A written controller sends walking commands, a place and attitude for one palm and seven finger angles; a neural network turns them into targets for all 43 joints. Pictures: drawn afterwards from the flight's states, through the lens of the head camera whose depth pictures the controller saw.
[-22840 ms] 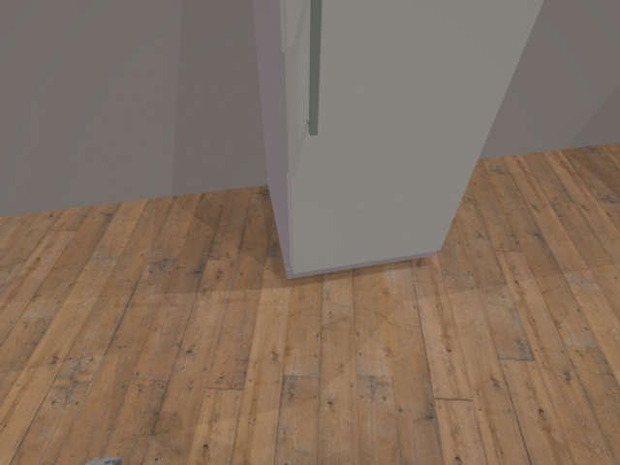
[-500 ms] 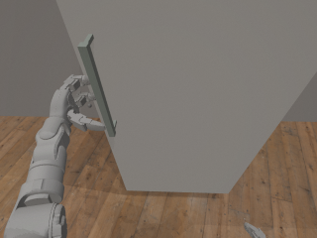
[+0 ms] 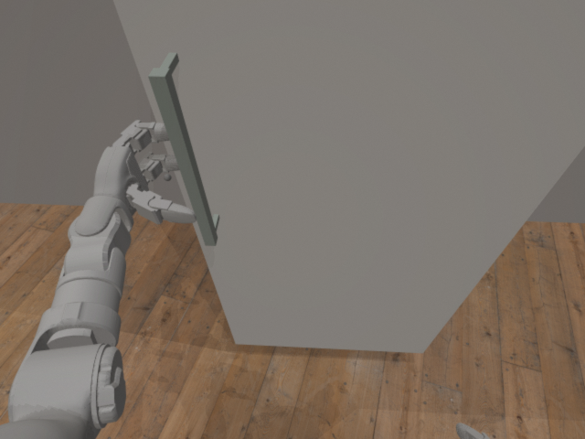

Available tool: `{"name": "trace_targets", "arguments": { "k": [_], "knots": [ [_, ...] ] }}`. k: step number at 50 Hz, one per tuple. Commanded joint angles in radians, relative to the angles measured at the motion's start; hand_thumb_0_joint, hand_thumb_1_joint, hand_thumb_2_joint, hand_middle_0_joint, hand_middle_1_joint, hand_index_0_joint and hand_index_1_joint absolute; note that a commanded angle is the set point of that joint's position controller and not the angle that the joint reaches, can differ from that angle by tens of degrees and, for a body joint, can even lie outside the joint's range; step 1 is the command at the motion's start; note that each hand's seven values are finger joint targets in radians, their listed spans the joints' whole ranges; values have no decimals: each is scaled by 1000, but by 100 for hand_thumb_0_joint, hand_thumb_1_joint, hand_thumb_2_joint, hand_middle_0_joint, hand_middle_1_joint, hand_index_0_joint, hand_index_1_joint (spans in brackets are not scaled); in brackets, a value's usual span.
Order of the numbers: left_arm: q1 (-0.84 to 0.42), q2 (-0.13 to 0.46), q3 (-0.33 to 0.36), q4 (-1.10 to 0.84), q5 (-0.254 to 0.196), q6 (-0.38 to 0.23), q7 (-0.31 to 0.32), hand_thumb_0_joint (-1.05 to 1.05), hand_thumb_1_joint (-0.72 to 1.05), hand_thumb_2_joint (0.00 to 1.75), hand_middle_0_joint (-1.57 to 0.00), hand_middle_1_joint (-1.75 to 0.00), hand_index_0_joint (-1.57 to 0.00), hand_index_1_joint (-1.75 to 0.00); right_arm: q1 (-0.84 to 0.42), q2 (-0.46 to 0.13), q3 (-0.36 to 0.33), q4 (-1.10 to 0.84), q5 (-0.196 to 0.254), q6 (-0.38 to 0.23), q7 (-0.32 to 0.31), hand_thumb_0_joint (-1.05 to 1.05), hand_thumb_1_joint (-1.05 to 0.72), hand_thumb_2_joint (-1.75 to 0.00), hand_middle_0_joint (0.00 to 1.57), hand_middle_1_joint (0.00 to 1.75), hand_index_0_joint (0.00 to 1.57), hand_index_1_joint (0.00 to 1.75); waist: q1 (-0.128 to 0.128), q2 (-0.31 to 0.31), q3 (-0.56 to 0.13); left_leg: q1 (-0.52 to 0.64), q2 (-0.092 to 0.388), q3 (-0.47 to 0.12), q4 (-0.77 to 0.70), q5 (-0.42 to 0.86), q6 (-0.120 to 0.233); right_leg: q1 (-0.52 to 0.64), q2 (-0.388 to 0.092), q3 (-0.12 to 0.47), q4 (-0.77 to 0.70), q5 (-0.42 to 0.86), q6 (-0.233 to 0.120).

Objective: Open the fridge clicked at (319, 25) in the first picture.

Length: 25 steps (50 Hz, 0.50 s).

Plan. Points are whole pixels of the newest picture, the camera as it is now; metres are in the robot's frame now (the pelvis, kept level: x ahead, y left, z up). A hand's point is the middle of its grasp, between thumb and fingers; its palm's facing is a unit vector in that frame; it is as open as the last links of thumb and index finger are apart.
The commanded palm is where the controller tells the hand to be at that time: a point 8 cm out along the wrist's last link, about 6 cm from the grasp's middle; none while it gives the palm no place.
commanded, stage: slide the fingers in behind the handle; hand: left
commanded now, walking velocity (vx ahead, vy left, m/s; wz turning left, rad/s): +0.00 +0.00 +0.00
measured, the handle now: (194, 167) +0.46 +0.16 +0.13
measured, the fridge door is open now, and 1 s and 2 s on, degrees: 0 0 0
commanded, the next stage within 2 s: grip the handle and tug to test in 1.80 s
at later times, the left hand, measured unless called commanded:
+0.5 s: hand (173, 187) +0.41 +0.18 +0.14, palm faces -0.01 -1.00 +0.00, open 13.9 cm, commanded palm +0.38 +0.23 +0.14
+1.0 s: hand (196, 183) +0.42 +0.15 +0.14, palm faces -0.01 -1.00 +0.00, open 13.9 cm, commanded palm +0.38 +0.20 +0.14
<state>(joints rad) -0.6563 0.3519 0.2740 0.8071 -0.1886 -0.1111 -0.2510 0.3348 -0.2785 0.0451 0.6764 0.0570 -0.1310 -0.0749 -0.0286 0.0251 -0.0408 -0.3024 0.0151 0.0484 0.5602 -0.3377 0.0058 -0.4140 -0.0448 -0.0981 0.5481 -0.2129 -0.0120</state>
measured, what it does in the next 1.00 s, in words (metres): stands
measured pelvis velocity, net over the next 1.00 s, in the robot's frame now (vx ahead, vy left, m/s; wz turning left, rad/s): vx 0.01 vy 0.00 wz -0.02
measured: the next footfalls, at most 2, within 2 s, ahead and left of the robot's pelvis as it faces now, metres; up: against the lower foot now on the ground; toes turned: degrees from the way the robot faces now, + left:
none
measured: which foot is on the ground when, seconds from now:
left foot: down 0.00-1.00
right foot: down 0.00-1.00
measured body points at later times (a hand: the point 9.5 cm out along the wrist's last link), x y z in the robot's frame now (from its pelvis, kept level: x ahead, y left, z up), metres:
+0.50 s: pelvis +0.00 +0.00 +0.00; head +0.01 -0.01 +0.45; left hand +0.40 +0.23 +0.14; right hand +0.10 -0.25 -0.10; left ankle -0.03 +0.11 -0.73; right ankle +0.04 -0.11 -0.73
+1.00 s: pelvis +0.01 +0.00 +0.00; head +0.02 -0.01 +0.45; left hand +0.41 +0.20 +0.14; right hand +0.12 -0.25 -0.11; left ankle -0.03 +0.11 -0.73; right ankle +0.04 -0.11 -0.73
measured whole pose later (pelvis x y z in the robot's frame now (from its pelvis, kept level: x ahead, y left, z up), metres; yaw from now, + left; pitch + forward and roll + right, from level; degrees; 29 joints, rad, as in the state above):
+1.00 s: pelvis +0.01 +0.00 +0.00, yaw -1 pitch +3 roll +0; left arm -0.55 0.24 0.21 0.64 -0.17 -0.08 -0.14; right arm 0.30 -0.25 0.04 0.66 0.05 -0.13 -0.06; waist -0.02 0.03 -0.04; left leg -0.25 0.02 0.06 0.52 -0.34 0.00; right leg -0.37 -0.04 -0.08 0.53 -0.21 -0.01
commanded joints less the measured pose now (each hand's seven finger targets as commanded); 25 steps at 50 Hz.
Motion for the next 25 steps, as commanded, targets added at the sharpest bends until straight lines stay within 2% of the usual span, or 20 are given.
{"name": "trace_targets", "arguments": {
  "k": [1, 3, 4, 6, 7, 8, 9, 11, 12, 13, 15, 16, 17, 18, 19, 20, 21, 23, 24, 25],
  "knots": [
    [-518, 223, 31, -183, -7, -71, 0, 0, -50, 30, -30, -120, -30, -120, 15, -131, -47, -103, -2, -42, -11, 0, -90, -90, 20, 30, 20, 30, -29, -1, -302, -28, -11, -41, -85, 203, 16, 226, 24, 74, -32, 202, -20],
    [-491, 181, -1, -180, -12, -78, -9, 0, -50, 30, -30, -120, -30, -120, 11, -131, -47, -113, 0, -43, -8, 0, -90, -90, 20, 30, 20, 30, -27, 7, -293, -17, -9, -42, -86, 217, 16, 217, 24, 67, -29, 207, -22],
    [-495, 184, 3, -198, -14, -84, -10, 0, -50, 30, -30, -120, -30, -120, 10, -129, -47, -113, 1, -45, -7, 0, -90, -90, 20, 30, 20, 30, -27, 21, -296, -10, -9, -42, -86, 221, 14, 214, 26, 67, -28, 209, -23],
    [-464, 197, 24, -219, -18, -90, -6, 0, -50, 30, -30, -120, -30, -120, 9, -128, -49, -115, -1, -48, -4, 0, -90, -90, 20, 30, 20, 30, -12, 15, -320, -1, -7, -44, -89, 234, 11, 228, 27, 67, -26, 218, -25],
    [-444, 180, 12, -227, -21, -89, -8, 0, -50, 30, -30, -120, -30, -120, 5, -128, -48, -122, -2, -49, -3, 0, -90, -90, 20, 30, 20, 30, -10, -6, -318, -11, -7, -44, -91, 226, 12, 234, 27, 66, -26, 214, -24],
    [-430, 199, 22, -220, -23, -88, -8, 0, -50, 30, -30, -120, -30, -120, 4, -135, -50, -126, 1, -46, -4, 0, -90, -90, 20, 30, 20, 30, -11, -40, -302, -19, -3, -47, -94, 222, 14, 240, 27, 63, -27, 207, -22],
    [-416, 209, 45, -224, -27, -86, -4, 0, -50, 30, -30, -120, -30, -120, -2, -134, -48, -126, -1, -47, -4, 0, -90, -90, 20, 30, 20, 30, -4, -41, -294, -30, -3, -45, -101, 213, 15, 247, 28, 67, -30, 205, -22],
    [-400, 211, 49, -235, -25, -79, -2, 0, -50, 30, -30, -120, -30, -120, -10, -130, -44, -130, 0, -46, -4, 0, -90, -90, 20, 30, 20, 30, 2, -11, -275, -43, -7, -39, -105, 184, 14, 241, 25, 72, -36, 182, -22],
    [-405, 242, 73, -249, -21, -78, 5, 0, -50, 30, -30, -120, -30, -120, -10, -130, -44, -130, -1, -46, -4, 0, -90, -90, 20, 30, 20, 30, 6, -10, -277, -47, -6, -40, -108, 182, 14, 251, 25, 73, -37, 180, -23],
    [-370, 273, 96, -260, -17, -77, 12, 0, -50, 30, -30, -120, -30, -120, -15, -133, -47, -139, -1, -43, -5, 0, -90, -90, 20, 30, 20, 30, 20, -16, -282, -49, -6, -39, -111, 196, 16, 278, 22, 74, -35, 186, -23],
    [-351, 223, 66, -320, -20, -79, 15, 0, -50, 30, -30, -120, -30, -120, -31, -120, -43, -153, -1, -50, -2, 0, -90, -90, 20, 30, 20, 30, 23, 9, -291, -27, -6, -35, -117, 204, 14, 281, 24, 77, -39, 199, -24],
    [-340, 210, 56, -322, -20, -76, 17, 0, -50, 30, -30, -120, -30, -120, -31, -118, -44, -149, 1, -50, -3, 0, -90, -90, 20, 30, 20, 30, 13, -10, -276, -26, -3, -31, -117, 201, 15, 272, 26, 75, -44, 199, -21],
    [-348, 186, 38, -333, -23, -72, 17, 0, -50, 30, -30, -120, -30, -120, -33, -117, -43, -149, 1, -52, -3, 0, -90, -90, 20, 30, 20, 30, 10, 2, -276, -22, -4, -31, -117, 195, 14, 266, 26, 76, -45, 197, -21],
    [-338, 206, 52, -335, -23, -70, 20, 0, -50, 30, -30, -120, -30, -120, -30, -122, -48, -150, 2, -51, -6, 0, -90, -90, 20, 30, 20, 30, 9, -44, -276, -17, 1, -35, -119, 208, 16, 279, 26, 70, -46, 201, -20],
    [-333, 199, 51, -358, -26, -69, 20, 0, -50, 30, -30, -120, -30, -120, -40, -119, -46, -153, 2, -54, -5, 0, -90, -90, 20, 30, 20, 30, 15, -12, -283, -11, -1, -30, -123, 206, 16, 283, 26, 76, -49, 203, -20],
    [-328, 202, 57, -370, -27, -65, 23, 0, -50, 30, -30, -120, -30, -120, -42, -117, -47, -151, 2, -55, -6, 0, -90, -90, 20, 30, 20, 30, 15, -4, -279, -6, -3, -30, -121, 212, 15, 283, 27, 76, -50, 211, -21],
    [-327, 174, 33, -377, -27, -59, 23, 0, -50, 30, -30, -120, -30, -120, -46, -114, -45, -151, 3, -58, -6, 0, -90, -90, 20, 30, 20, 30, 11, -2, -274, 1, -3, -28, -123, 209, 14, 273, 27, 75, -54, 209, -20],
    [-332, 157, 11, -379, -23, -47, 27, 0, -50, 30, -30, -120, -30, -120, -47, -116, -47, -148, 3, -57, -9, 0, -90, -90, 20, 30, 20, 30, 1, -2, -261, 7, -2, -25, -119, 209, 16, 263, 25, 74, -57, 208, -17],
    [-357, 158, 8, -377, -22, -42, 29, 0, -50, 30, -30, -120, -30, -120, -50, -115, -43, -139, 5, -57, -11, 0, -90, -90, 20, 30, 20, 30, -8, 13, -239, 9, -2, -29, -123, 198, 15, 246, 26, 73, -63, 198, -19],
    [-351, 167, 23, -379, -23, -38, 35, 0, -50, 30, -30, -120, -30, -120, -47, -115, -45, -139, 2, -57, -10, 0, -90, -90, 20, 30, 20, 30, 0, -2, -255, 6, -4, -32, -123, 193, 14, 253, 26, 73, -62, 192, -18]
  ]
}}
